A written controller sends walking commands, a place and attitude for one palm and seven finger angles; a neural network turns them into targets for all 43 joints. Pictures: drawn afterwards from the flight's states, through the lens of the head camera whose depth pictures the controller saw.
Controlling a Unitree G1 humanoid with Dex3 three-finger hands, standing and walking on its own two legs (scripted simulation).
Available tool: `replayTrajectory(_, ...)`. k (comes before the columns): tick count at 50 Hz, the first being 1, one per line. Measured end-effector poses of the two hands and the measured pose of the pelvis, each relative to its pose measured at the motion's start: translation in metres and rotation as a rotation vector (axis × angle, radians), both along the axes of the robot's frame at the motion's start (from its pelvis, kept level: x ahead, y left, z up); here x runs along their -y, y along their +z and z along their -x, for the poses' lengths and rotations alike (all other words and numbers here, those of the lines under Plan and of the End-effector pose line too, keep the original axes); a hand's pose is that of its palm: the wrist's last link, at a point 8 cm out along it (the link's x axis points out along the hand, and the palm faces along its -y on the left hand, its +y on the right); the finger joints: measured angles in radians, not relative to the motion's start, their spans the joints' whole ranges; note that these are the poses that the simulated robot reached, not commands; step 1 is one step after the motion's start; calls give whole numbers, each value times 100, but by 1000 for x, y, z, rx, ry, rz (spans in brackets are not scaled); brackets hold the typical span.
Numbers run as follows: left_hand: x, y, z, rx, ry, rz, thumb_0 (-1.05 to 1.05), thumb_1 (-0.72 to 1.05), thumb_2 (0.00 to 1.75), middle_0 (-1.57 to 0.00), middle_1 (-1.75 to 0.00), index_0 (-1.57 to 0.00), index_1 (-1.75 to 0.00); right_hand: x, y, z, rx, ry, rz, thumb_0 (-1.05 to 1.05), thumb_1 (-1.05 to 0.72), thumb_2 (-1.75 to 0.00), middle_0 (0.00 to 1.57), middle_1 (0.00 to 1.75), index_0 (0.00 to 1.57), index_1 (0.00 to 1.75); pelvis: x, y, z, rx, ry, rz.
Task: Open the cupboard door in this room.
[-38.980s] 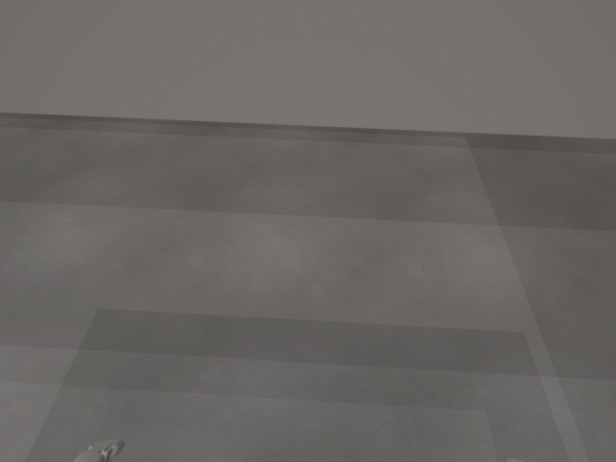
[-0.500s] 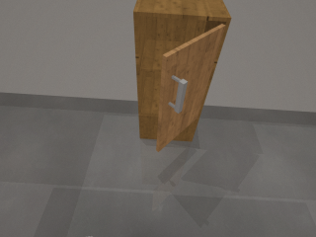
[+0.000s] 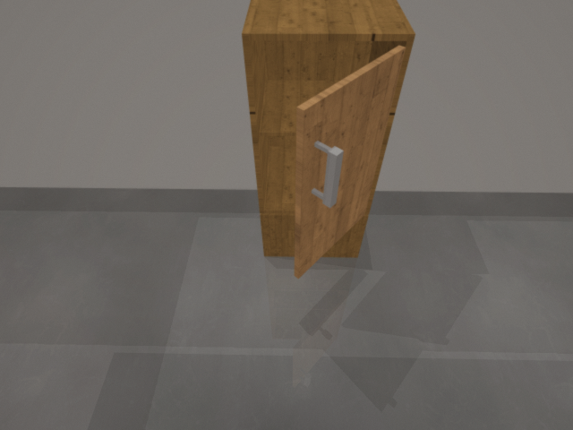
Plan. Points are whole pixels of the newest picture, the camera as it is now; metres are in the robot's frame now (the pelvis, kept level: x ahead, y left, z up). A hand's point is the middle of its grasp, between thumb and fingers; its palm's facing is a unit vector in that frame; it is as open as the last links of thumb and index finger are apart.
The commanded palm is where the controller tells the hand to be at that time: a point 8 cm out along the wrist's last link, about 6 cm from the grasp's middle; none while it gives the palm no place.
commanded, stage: let the arm hang, fingers relaxed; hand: left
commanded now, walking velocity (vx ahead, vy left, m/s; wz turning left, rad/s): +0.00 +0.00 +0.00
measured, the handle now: (324, 174) +0.63 -0.04 -0.04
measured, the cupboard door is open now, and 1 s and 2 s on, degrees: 48 48 48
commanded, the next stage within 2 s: look to check the result in 0.30 s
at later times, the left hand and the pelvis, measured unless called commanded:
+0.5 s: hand out of the picture -0.03 +0.16 -0.18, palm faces +0.05 -0.98 -0.18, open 7.4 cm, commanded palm none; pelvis +0.00 +0.00 +0.00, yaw +0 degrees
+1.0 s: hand out of the picture +0.00 +0.15 -0.18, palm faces +0.05 -0.98 -0.17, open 7.4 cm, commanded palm none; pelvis +0.01 -0.01 +0.00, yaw +0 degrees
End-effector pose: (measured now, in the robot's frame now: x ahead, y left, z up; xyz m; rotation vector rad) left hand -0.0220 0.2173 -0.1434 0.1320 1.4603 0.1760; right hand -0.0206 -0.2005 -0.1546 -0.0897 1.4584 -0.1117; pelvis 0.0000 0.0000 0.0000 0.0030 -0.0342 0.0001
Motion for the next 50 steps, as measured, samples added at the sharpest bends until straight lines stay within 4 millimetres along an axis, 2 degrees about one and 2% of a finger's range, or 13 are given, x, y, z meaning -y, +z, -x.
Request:
replayTrajectory(8, 14, -5, -4, 21, -1, 37, 0, 91, 90, -20, -30, -20, -30, -3, 1, 6, 1, -19, 7, 0, -91, -90, 20, 30, 20, 30, -1, -1, 2, 1, -3, -1)
replayTrajectory(22, 12, -4, 8, -11, 12, 26, 0, 91, 90, -20, -30, -19, -30, 2, 3, 14, -26, -24, 15, 0, -91, -90, 20, 30, 20, 30, 1, 0, 3, -8, -2, -1)
replayTrajectory(30, 12, -3, 7, -14, 11, 17, 0, 90, 90, -20, -30, -19, -30, 6, 2, 9, -21, -20, 14, 0, -91, -90, 20, 30, 20, 30, 4, 0, 1, -7, -1, -1)
replayTrajectory(50, 20, -3, -14, 17, 8, 25, 0, 91, 90, -20, -30, -19, -30, 16, 3, -10, -4, -3, 24, 0, -91, -90, 20, 30, 20, 30, 11, 0, -7, -12, 5, -1)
